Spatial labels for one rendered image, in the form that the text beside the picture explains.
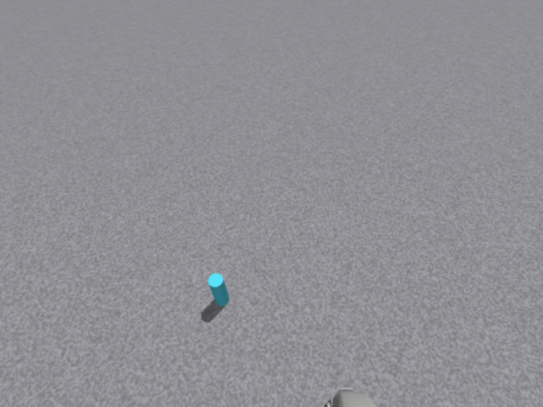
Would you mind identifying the can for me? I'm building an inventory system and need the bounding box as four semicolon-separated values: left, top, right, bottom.
208;273;229;306

